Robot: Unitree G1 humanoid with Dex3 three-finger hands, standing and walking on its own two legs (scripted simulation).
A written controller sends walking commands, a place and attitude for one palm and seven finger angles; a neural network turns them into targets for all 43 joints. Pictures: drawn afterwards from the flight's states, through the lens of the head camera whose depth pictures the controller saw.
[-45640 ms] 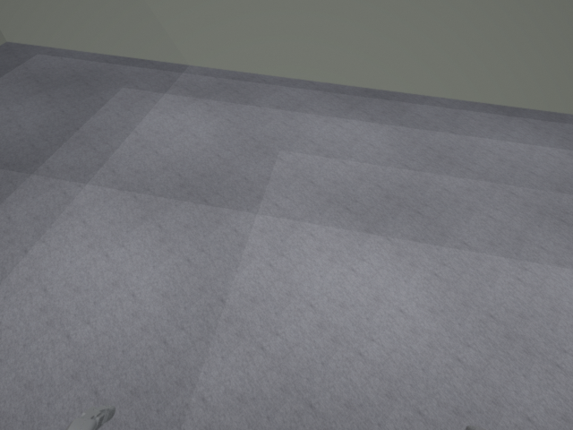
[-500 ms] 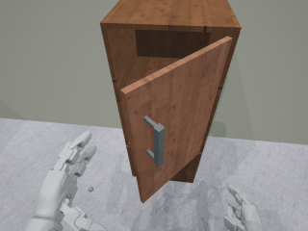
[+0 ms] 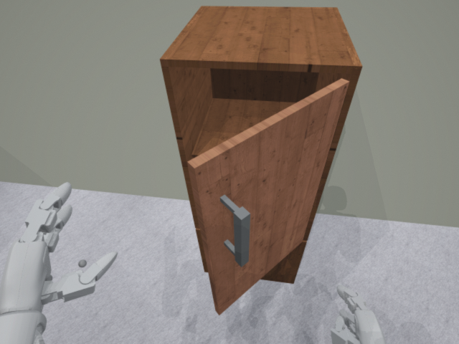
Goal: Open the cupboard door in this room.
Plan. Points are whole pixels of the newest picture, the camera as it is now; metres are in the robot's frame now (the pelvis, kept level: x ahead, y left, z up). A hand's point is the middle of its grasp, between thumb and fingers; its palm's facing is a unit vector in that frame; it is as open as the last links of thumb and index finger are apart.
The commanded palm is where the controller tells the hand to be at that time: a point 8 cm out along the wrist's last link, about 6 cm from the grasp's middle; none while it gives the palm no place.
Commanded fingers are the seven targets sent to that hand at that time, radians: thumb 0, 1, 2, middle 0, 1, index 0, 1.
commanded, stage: draw the hand back to the body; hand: left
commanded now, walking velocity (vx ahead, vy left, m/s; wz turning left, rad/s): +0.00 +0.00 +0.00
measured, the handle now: (234, 232) +0.30 +0.03 +0.05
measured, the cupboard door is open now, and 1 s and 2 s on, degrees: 48 48 48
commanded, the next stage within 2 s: step back with the hand held close in 0.58 s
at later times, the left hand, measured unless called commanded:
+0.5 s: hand (71, 252) +0.19 +0.24 +0.15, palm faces +0.41 -0.82 -0.39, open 7.5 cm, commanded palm +0.14 +0.28 +0.17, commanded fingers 0.00 0.90 0.90 -0.20 -0.30 -0.20 -0.30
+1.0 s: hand (69, 258) +0.18 +0.24 +0.15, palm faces +0.31 -0.81 -0.49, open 7.4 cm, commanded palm +0.13 +0.29 +0.18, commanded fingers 0.00 0.90 0.90 -0.20 -0.30 -0.20 -0.30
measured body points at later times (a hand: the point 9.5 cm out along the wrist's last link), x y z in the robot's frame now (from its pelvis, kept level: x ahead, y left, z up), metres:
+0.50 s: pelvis +0.00 -0.02 +0.01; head -0.01 -0.04 +0.46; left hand +0.16 +0.28 +0.17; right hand +0.19 -0.24 -0.08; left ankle +0.02 +0.09 -0.74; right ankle -0.05 -0.11 -0.74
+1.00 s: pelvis -0.02 -0.01 +0.01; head +0.00 -0.02 +0.45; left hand +0.16 +0.28 +0.17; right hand +0.16 -0.26 -0.08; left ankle +0.02 +0.09 -0.74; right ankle -0.05 -0.11 -0.74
